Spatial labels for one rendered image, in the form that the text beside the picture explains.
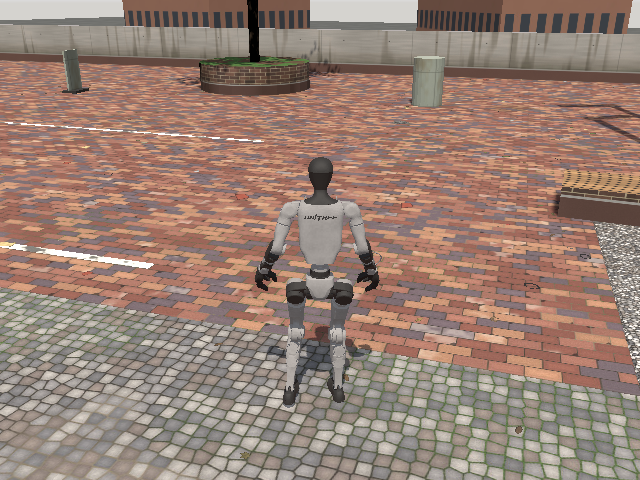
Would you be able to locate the robot right upper arm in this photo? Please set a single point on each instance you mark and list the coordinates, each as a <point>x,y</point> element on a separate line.
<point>352,211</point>

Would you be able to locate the robot right forearm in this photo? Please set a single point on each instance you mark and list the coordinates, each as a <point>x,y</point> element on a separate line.
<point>368,261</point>

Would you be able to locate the robot left hand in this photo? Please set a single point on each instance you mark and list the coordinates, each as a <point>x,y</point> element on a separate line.
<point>259,278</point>

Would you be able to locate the robot right foot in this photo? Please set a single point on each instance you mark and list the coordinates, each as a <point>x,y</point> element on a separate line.
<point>338,394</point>

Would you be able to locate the robot right hand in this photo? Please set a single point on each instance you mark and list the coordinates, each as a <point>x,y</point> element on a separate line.
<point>365,277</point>

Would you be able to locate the robot right shin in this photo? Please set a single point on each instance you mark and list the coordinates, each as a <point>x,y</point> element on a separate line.
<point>338,356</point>

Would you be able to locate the robot left upper arm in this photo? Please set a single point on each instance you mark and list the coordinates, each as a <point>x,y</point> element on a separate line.
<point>288,211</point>

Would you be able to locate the robot left forearm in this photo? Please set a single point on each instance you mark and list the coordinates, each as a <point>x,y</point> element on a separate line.
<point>268,260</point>

